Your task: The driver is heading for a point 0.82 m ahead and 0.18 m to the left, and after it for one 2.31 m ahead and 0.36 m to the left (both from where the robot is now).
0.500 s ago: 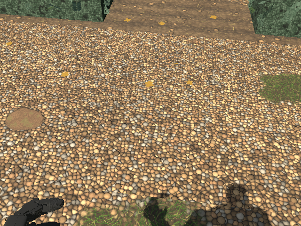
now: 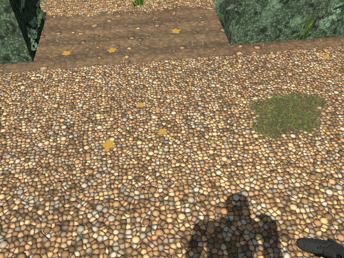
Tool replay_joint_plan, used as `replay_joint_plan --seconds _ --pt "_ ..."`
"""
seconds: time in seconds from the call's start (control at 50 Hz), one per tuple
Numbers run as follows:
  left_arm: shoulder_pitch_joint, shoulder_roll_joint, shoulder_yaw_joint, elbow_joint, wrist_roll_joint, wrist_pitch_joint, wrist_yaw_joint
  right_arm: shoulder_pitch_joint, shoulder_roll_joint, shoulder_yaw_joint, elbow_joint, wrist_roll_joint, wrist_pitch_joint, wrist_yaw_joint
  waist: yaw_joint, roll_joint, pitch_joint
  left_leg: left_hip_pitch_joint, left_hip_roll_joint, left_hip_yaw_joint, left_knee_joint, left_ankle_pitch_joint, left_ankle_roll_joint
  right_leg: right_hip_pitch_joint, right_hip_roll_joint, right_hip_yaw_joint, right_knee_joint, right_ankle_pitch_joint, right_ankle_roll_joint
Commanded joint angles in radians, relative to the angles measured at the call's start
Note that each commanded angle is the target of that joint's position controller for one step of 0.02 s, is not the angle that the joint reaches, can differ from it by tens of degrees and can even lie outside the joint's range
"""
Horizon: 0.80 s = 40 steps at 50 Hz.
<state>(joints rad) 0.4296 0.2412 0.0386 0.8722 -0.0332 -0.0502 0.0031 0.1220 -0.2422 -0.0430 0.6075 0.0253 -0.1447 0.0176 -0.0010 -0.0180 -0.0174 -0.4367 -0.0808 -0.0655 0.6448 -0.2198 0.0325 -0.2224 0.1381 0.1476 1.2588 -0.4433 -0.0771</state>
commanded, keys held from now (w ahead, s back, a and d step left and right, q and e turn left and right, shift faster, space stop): w+q+shift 0.76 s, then e+shift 0.24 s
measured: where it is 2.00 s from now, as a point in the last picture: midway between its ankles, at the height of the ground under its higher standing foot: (133, 169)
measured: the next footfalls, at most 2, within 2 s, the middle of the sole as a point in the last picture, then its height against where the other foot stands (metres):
right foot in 0.36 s outside the picture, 0.16 m lower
left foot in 0.76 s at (150, 214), level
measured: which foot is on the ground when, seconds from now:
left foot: down 0.00-0.38, up 0.40-0.74, down 0.76-1.00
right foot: up 0.00-0.34, down 0.36-0.76, up 0.78-1.00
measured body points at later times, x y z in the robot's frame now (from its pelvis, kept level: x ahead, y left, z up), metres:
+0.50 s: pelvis +0.46 -0.07 -0.15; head +0.45 -0.08 +0.30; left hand +0.44 +0.20 -0.28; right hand +0.59 -0.31 -0.28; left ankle +0.30 +0.03 -0.64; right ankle +0.45 -0.22 -0.87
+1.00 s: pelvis +0.81 +0.10 -0.14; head +0.84 +0.12 +0.31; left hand +0.76 +0.40 -0.24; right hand +1.05 -0.03 -0.25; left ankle +0.77 +0.12 -0.87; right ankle +1.02 +0.03 -0.80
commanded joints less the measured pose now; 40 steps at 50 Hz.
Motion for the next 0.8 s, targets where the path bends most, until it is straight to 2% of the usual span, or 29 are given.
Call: replay_joint_plan --seconds 0.02,0.06,0.12,0.14,0.18,0.2,0.22,0.26,0.3,0.34,0.36,0.38,0.4,0.42,0.44,0.46,0.48,0.5,0.52,0.54,0.58,0.62,0.64,0.68,0.72,0.74,0.76,0.78,0.8 --pt "-0.206 0.061 0.004 -0.198 0.027 -0.054 -0.003 0.282 -0.094 -0.039 0.065 -0.011 0.010 0.012 -0.080 0.051 0.099 0.415 0.283 -0.646 -0.333 -0.204 0.297 -0.613 -0.113 0.006 0.102 0.042 -0.011" --pt "-0.192 0.057 0.011 -0.217 0.034 -0.063 -0.019 0.231 -0.051 -0.027 0.064 0.004 0.010 0.014 0.006 0.030 0.080 0.267 0.210 -0.541 -0.319 -0.102 0.298 -0.496 -0.175 0.034 -0.116 0.102 -0.008" --pt "-0.286 0.022 -0.016 -0.270 0.047 -0.072 -0.035 0.184 -0.145 -0.051 0.061 0.015 0.042 -0.007 0.026 0.055 0.062 0.039 0.179 -0.411 -0.319 0.062 0.289 -0.267 -0.182 -0.068 -0.420 0.092 0.035" --pt "-0.208 0.036 -0.011 -0.226 0.053 -0.084 -0.046 0.177 -0.170 -0.063 0.059 -0.001 0.045 -0.013 0.050 0.036 -0.012 -0.084 0.174 -0.369 -0.252 0.145 0.283 -0.077 -0.168 -0.095 -0.305 0.400 0.037" --pt "-0.403 0.113 0.007 -0.279 0.052 -0.108 -0.053 0.299 -0.157 -0.058 0.087 0.025 0.024 -0.055 -0.029 0.005 0.062 0.111 0.191 -0.462 -0.163 -0.088 0.263 -0.427 -0.213 0.043 -0.438 0.620 0.015" --pt "-0.474 0.091 -0.010 -0.310 0.077 -0.108 -0.059 0.307 -0.129 -0.053 0.099 0.044 0.036 -0.070 -0.046 -0.003 0.094 -0.002 0.113 -0.395 -0.169 -0.218 0.215 -0.318 -0.199 0.021 -0.638 0.739 0.006" --pt "-0.487 0.059 -0.017 -0.313 0.071 -0.101 -0.068 0.335 -0.112 -0.046 0.115 0.038 0.059 -0.071 -0.067 -0.002 0.070 -0.077 0.067 -0.342 -0.137 -0.248 0.174 -0.133 -0.149 -0.026 -0.725 0.828 0.020" --pt "-0.494 0.063 -0.006 -0.326 0.041 -0.089 -0.077 0.390 -0.135 -0.050 0.141 0.031 0.086 -0.074 -0.080 0.065 0.040 -0.068 0.077 -0.376 -0.074 -0.303 0.148 -0.002 -0.132 -0.009 -0.719 0.833 0.055" --pt "-0.401 0.097 0.017 -0.297 0.002 -0.082 -0.065 0.373 -0.102 -0.040 0.142 0.029 0.108 -0.076 -0.019 0.102 0.046 0.004 0.066 -0.383 0.073 -0.355 0.113 0.069 -0.191 0.025 -0.854 0.782 0.058" --pt "-0.180 0.142 0.056 -0.218 0.001 -0.084 -0.046 0.352 -0.112 -0.041 0.138 0.025 0.134 -0.077 0.083 0.076 -0.011 0.093 0.008 -0.309 0.426 -0.242 0.055 0.225 -0.264 0.006 -0.991 0.907 0.078" --pt "0.030 0.175 0.074 -0.156 0.011 -0.088 -0.040 0.320 -0.101 -0.039 0.128 0.008 0.131 -0.066 0.177 0.046 -0.066 -0.080 -0.014 -0.269 0.691 -0.270 0.019 0.477 -0.313 0.030 -0.894 0.855 0.076" --pt "0.190 0.176 0.067 -0.111 0.032 -0.087 -0.048 0.316 -0.010 -0.017 0.117 0.005 0.111 -0.050 0.230 -0.035 -0.117 -0.349 -0.029 -0.260 0.986 -0.517 0.027 0.709 -0.351 0.037 -0.684 0.784 0.118" --pt "0.158 0.220 0.065 -0.105 0.059 -0.082 -0.047 0.504 0.052 -0.003 0.101 0.022 0.079 -0.033 0.087 -0.448 -0.190 -0.592 0.017 -0.241 1.213 -0.514 0.029 0.867 -0.412 0.061 -0.437 1.334 0.170" --pt "0.148 0.284 0.098 -0.104 0.041 -0.052 -0.048 0.558 0.017 0.008 0.086 0.045 0.050 -0.039 0.062 -0.608 -0.288 -0.703 0.073 -0.181 1.345 -0.433 0.008 0.875 -0.515 0.280 -0.552 1.191 0.098" --pt "0.151 0.349 0.128 -0.052 0.028 -0.041 -0.051 0.482 0.024 0.023 0.040 0.074 0.033 -0.055 0.056 -0.532 -0.303 -0.815 0.101 -0.100 1.386 -0.281 -0.006 0.783 -0.649 0.626 -0.793 0.412 -0.092" --pt "0.093 0.190 0.084 -0.058 0.043 -0.040 -0.049 0.309 -0.002 0.011 0.036 0.068 0.049 -0.082 0.084 -0.117 -0.123 -0.799 0.155 -0.037 1.399 -0.162 0.008 0.573 -0.604 0.608 -0.959 0.186 -0.097" --pt "-0.002 0.092 0.049 -0.035 0.039 -0.061 -0.037 0.213 -0.033 -0.006 0.007 0.050 0.065 -0.081 0.036 -0.091 0.020 -0.791 0.193 -0.071 1.271 -0.060 0.033 0.400 -0.620 0.519 -0.893 0.426 -0.099" --pt "-0.038 0.005 0.023 -0.004 0.030 -0.073 -0.031 0.202 -0.013 -0.002 0.019 0.022 0.088 -0.065 0.012 -0.019 0.093 -0.721 0.229 -0.098 1.198 -0.065 0.038 0.265 -0.556 0.366 -0.832 0.591 -0.056" --pt "-0.094 -0.034 0.007 0.022 0.024 -0.070 -0.021 0.178 0.020 -0.005 0.005 0.017 0.095 -0.042 -0.040 -0.040 0.176 -0.600 0.242 -0.123 0.959 -0.032 0.032 0.075 -0.445 0.122 -0.866 0.594 0.004" --pt "-0.183 -0.021 0.006 0.007 0.043 -0.063 -0.014 0.139 0.008 -0.011 -0.025 0.025 0.102 -0.027 -0.063 -0.105 0.187 -0.446 0.252 -0.099 0.757 0.019 0.024 -0.081 -0.388 -0.012 -0.954 0.490 0.043" --pt "-0.229 0.025 0.007 -0.006 0.054 -0.071 0.006 0.059 0.001 -0.013 -0.074 -0.004 0.102 -0.010 -0.059 -0.110 0.187 -0.333 0.221 -0.031 0.549 0.174 -0.001 -0.147 -0.376 -0.105 -1.003 0.663 0.034" --pt "-0.191 0.145 0.034 0.002 0.040 -0.062 0.022 0.016 0.008 -0.003 -0.093 -0.008 0.116 0.007 -0.046 -0.041 0.156 -0.323 0.215 0.028 0.407 0.183 0.023 -0.016 -0.425 -0.136 -1.050 0.775 0.016" --pt "-0.131 0.166 0.042 0.016 0.027 -0.054 0.029 -0.020 0.005 -0.003 -0.104 -0.004 0.114 0.020 -0.018 0.015 0.156 -0.359 0.184 0.082 0.335 0.158 0.055 0.097 -0.411 -0.194 -1.026 0.915 0.043" --pt "-0.047 0.209 0.048 0.015 0.031 -0.034 0.047 -0.060 -0.016 -0.010 -0.121 0.008 0.110 0.050 -0.013 -0.006 0.109 -0.207 0.074 0.225 0.215 0.127 0.098 0.184 -0.379 -0.293 -0.914 1.348 0.081" --pt "-0.011 0.272 0.063 0.008 0.043 -0.021 0.064 0.046 -0.121 -0.056 -0.106 0.025 0.107 0.074 -0.099 -0.067 0.021 0.062 0.003 0.255 0.166 0.115 0.136 0.167 -0.400 -0.306 -0.681 1.605 0.101" --pt "-0.070 0.291 0.066 -0.021 0.053 -0.021 0.060 0.292 -0.203 -0.094 -0.037 0.029 0.112 0.068 -0.227 -0.084 -0.086 0.396 -0.010 0.204 0.160 0.107 0.180 0.027 -0.391 -0.290 -0.398 1.634 0.096" --pt "-0.150 0.239 0.051 -0.054 0.056 -0.034 0.052 0.501 -0.245 -0.113 0.043 0.034 0.118 0.051 -0.318 0.067 -0.105 0.714 0.048 0.066 0.051 0.158 0.245 -0.249 -0.239 -0.303 0.079 0.843 0.109" --pt "-0.016 0.081 -0.001 -0.105 0.074 -0.078 0.022 0.362 -0.242 -0.081 0.002 0.008 0.107 0.035 -0.103 0.370 -0.154 0.835 0.229 -0.364 -0.009 0.172 0.361 -0.514 -0.106 -0.173 0.377 -0.110 0.082" --pt "-0.024 0.164 0.010 -0.147 0.007 -0.123 -0.005 0.330 -0.209 -0.071 -0.051 -0.032 0.094 0.020 -0.111 0.334 -0.313 0.879 0.402 -0.720 -0.258 -0.075 0.484 -0.626 -0.107 0.004 0.360 -0.094 0.049"
Keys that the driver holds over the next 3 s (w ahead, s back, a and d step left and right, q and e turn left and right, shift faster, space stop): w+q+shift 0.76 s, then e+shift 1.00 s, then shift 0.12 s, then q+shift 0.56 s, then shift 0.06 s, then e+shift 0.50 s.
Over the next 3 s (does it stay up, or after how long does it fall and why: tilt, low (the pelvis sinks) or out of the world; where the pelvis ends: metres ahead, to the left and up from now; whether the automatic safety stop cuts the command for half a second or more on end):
stays up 1.21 0.34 -0.30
